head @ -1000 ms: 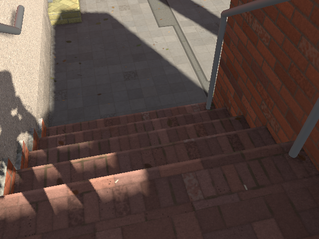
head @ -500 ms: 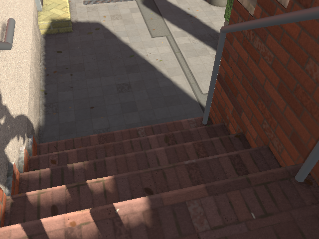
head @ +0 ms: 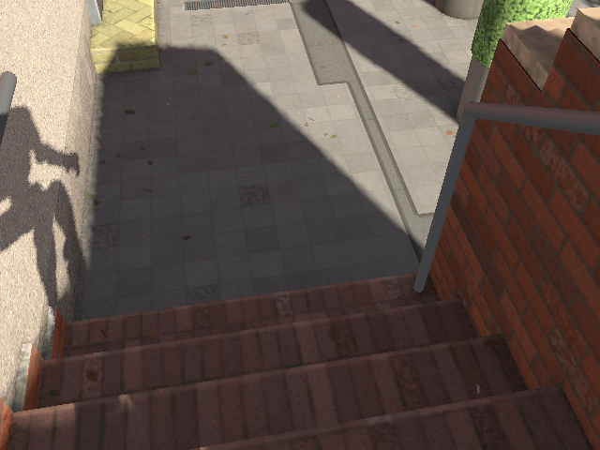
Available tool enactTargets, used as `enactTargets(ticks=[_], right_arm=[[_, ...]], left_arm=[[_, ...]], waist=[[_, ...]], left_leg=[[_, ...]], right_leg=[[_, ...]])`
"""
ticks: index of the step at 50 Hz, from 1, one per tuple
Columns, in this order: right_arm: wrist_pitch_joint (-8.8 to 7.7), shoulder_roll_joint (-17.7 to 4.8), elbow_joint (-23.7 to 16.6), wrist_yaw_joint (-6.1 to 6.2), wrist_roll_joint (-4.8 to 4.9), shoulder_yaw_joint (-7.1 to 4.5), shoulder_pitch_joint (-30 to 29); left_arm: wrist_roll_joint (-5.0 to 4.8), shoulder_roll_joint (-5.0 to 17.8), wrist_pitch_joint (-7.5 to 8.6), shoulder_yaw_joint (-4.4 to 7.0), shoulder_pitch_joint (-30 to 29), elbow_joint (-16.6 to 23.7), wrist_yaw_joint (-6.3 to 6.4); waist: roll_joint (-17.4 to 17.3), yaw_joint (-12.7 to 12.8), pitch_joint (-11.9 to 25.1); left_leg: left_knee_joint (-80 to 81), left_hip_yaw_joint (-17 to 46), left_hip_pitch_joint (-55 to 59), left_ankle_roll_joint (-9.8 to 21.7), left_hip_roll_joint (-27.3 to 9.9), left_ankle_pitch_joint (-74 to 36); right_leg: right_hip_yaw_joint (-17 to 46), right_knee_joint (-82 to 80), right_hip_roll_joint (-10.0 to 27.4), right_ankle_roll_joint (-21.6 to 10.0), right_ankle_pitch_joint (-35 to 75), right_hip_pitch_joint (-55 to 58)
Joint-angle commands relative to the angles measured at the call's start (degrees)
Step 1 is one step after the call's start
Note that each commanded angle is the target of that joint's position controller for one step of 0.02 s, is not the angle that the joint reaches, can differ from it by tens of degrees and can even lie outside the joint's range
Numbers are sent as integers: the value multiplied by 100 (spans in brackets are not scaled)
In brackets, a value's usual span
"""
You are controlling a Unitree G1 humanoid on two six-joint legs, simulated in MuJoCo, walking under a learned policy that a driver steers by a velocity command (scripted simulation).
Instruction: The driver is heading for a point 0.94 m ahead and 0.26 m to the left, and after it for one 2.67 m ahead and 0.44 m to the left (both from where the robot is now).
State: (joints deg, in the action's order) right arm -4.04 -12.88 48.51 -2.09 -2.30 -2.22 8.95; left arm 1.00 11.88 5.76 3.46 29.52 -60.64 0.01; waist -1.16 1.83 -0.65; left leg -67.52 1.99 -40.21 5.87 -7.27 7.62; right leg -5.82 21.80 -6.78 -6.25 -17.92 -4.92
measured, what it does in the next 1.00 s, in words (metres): goes down, turning left: left foot, then right foot 0.18 m lower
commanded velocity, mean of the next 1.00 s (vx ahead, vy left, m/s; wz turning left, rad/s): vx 0.24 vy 0.00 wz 0.36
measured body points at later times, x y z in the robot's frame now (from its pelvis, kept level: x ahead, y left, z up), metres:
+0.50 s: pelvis +0.34 -0.03 -0.05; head +0.35 -0.03 +0.40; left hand +0.51 +0.23 -0.15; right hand +0.28 -0.29 -0.19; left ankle +0.28 +0.08 -0.73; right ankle +0.51 -0.13 -0.76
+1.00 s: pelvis +0.48 -0.04 -0.22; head +0.47 -0.04 +0.23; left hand +0.40 +0.22 -0.34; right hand +0.78 -0.18 -0.28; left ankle +0.50 +0.09 -0.79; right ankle +0.50 -0.13 -0.91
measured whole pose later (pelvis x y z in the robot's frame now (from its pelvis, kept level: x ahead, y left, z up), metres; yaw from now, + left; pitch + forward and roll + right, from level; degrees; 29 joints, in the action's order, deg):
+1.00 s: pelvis +0.48 -0.04 -0.22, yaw +22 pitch -1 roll +0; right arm 8.1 -13.2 37.0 0.3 -1.6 -3.9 1.5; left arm 2.8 15.8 1.1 1.3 24.6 -43.5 1.7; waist 0.8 3.7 0.3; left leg -86.5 -1.7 -47.9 0.2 -2.8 8.2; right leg -20.1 51.0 10.7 -1.4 -29.5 -18.8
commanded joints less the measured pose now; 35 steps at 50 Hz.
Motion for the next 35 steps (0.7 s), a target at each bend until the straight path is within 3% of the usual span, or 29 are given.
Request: enactTargets(ticks=[1, 2, 3, 4, 5, 6, 7, 8, 9, 10, 12, 14, 15, 16, 17, 18, 20, 21, 23, 25, 27, 28, 29, 30, 31, 32, 33, 34, 35], right_arm=[[-30, 18, -447, -53, -39, 137, -411], [-104, 80, -429, -91, -16, 186, -608], [-83, 205, -320, -102, 17, 228, -380], [-70, 5, 118, -50, 51, 110, 827], [-30, -271, 429, 52, 100, 5, 1632], [-142, -465, 364, 147, 96, -67, 1630], [-212, -772, 664, 236, 25, -165, 2385], [-188, -1146, 1113, 305, -39, -354, 4174], [-220, -1357, 1005, 251, 47, -303, 3376], [-206, -1141, 493, 222, 169, -288, 2281], [-239, -561, 334, 196, 79, -193, 1537], [-324, -515, 374, 265, 50, -114, 1328], [-352, -617, 411, 296, 117, -121, 1240], [-328, -688, 549, 282, 218, -145, 1124], [-349, -766, 530, 257, 251, -150, 825], [-456, -600, 514, 303, 282, -146, 1046], [-475, -610, 639, 391, 159, -88, 1497], [-496, -555, 590, 467, 150, -72, 1372], [-421, -650, 483, 459, 154, -91, 1110], [-272, -597, 554, 545, 138, -120, 1464], [-20, -565, 486, 660, 110, -166, 1546], [124, -611, 430, 689, 200, -188, 1469], [265, -657, 348, 660, 295, -219, 1420], [366, -563, 124, 594, 417, -254, 1476], [353, -207, -137, 650, 395, -172, 2279], [345, -202, -191, 753, 149, -134, 1879], [406, -460, -309, 745, -5, -198, 1375], [530, -478, -637, 681, -189, -184, 970], [684, -765, -680, 586, -205, -273, 690]], left_arm=[[-162, 293, 222, -97, -403, 454, 28], [-221, 324, 249, -110, -237, 411, 46], [-186, 552, 248, -77, -20, 340, 39], [-148, 802, 282, -37, -372, 492, 27], [-229, 943, 315, -3, -743, 638, 57], [-250, 683, 297, -70, -1042, 636, 135], [-185, 770, 246, -57, -1374, 694, 180], [-306, 1204, 147, 90, -2150, 767, 192], [-506, 339, 94, -56, -445, 982, 110], [-248, 428, 45, -137, -36, 1003, 170], [140, 809, -192, 30, -590, 909, 165], [272, 625, -464, 40, -859, 1031, 164], [244, 406, -520, -26, -951, 1123, 118], [218, 84, -584, -129, -406, 914, 74], [172, 17, -636, -94, 640, 429, 26], [68, 437, -597, 20, -518, 783, 13], [118, 590, -501, 21, -2456, 1455, 58], [115, 759, -406, 3, -2888, 1720, 49], [64, 603, -342, -61, -2467, 1550, -99], [-22, 470, -343, -152, -2147, 1555, -255], [-42, 562, -281, -155, -1569, 1368, -221], [57, 656, -302, -112, -764, 1117, -150], [150, 947, -324, -3, -207, 990, -70], [137, 1069, -285, -55, 152, 1066, -82], [12, 1224, -251, -103, -107, 1291, -148], [-142, 1273, -205, -10, -6, 1360, -178], [-177, 1088, -202, -51, -158, 1458, -137], [-95, 1319, -211, 30, -591, 1606, 22], [-60, 1066, -305, -57, -751, 1546, 112]], waist=[[80, -404, -1112], [-25, -242, -1090], [299, -212, -728], [618, -673, -27], [856, -1043, 394], [912, -1140, 418], [835, -1484, 587], [39, -2827, 671], [-2191, -1271, 1094], [-1061, -728, 1008], [524, -439, -280], [651, -78, -491], [342, 94, -438], [-17, 370, 65], [-396, 804, 565], [-21, 297, 61], [-79, -357, -715], [163, -320, -793], [197, -194, -425], [8, -315, -302], [244, -187, -398], [164, 79, -212], [524, 415, 29], [932, 486, 610], [1394, -279, 965], [1707, 85, 1251], [1241, 123, 1065], [1673, 77, 1310], [1037, -102, 949]], left_leg=[[2079, -676, 684, -135, 124, -1269], [2724, -1050, 1483, -214, 540, -1744], [2464, -1308, 2333, -237, 939, -2004], [1707, -1264, 3558, 1, 1150, -2964], [1591, -1087, 4398, 84, 1335, -2790], [2440, -543, 4021, 341, 990, -3773], [2838, -571, 4291, 300, 1000, -3829], [3207, -1208, 5505, 512, 1111, -3242], [3783, 2130, 6590, 1445, -1290, -4705], [4336, 2917, 5776, 1492, -1512, -3142], [4408, 2155, 3616, 1124, -997, -1587], [4571, 1380, 2225, 945, -636, -1515], [4737, 1022, 1668, 952, -526, -1667], [4619, 704, 1086, 852, -464, -1712], [4337, 643, 374, 700, -450, -921], [4168, 577, 688, 396, -193, 1457], [3998, 1041, 1690, 357, -304, 2438], [3690, 902, 1596, 180, -144, 2686], [3132, 434, 766, 120, 284, 2875], [2358, 222, 954, 104, 476, 2687], [960, 147, 1486, 71, 797, 2371], [-208, 33, 1420, 60, 968, 1840], [-2135, -72, 716, -34, 1411, 2833], [-3919, -256, -515, -99, 1761, 4774], [-4441, -20, -1391, -207, 1318, 4578], [-4845, 245, -2280, -207, 1056, 3674], [-4945, 226, -2390, -329, 1056, 2751], [-4762, 227, -2494, -583, 782, 2300], [-4669, 179, -2391, -773, 709, 1959]], right_leg=[[525, -1089, 974, -256, 3710, -1665], [353, -940, 809, -145, 4517, -1943], [336, -825, 945, -88, 5393, -1989], [102, -91, 1007, 68, 6279, -2084], [-32, 639, 934, 227, 6626, -2203], [-5, 1597, 770, 449, 4261, -1791], [44, 2955, 892, 409, 3470, -1482], [-223, 5862, 427, 414, 4033, -2205], [326, 7894, -294, 742, -1619, -4164], [1154, 7147, 189, 446, -1110, -4591], [1149, 5793, 789, 442, -988, -4140], [1020, 4179, 847, 424, -679, -3233], [645, 3592, 743, 444, 193, -2638], [464, 3495, 719, 379, 1185, -1357], [141, 4498, 580, 327, 2517, -175], [715, 4124, 836, 291, 3526, -1596], [779, 3323, 841, 385, 3124, -3570], [955, 2183, 960, 466, 4196, -3337], [527, 1208, 698, 645, 5390, -1399], [610, 314, 793, 720, 5712, -651], [633, -1120, 1060, 689, 6310, -224], [577, -1524, 1251, 580, 6531, 460], [913, -1448, 1758, 228, 6645, 1268], [1216, 127, 2419, 140, 9047, 2464], [1007, 1552, 3244, 23, 10514, 2981], [1272, 1653, 3465, -332, 8989, 2988], [1151, 1281, 3284, -561, 7479, 2085], [1886, 803, 3818, -1174, 5205, 1395], [1762, 567, 3718, -1332, 4991, 677]])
